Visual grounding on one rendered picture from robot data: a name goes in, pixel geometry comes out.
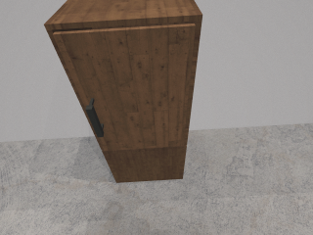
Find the handle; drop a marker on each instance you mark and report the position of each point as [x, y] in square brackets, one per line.
[98, 127]

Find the cupboard door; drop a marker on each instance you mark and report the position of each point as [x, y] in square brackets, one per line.
[139, 78]

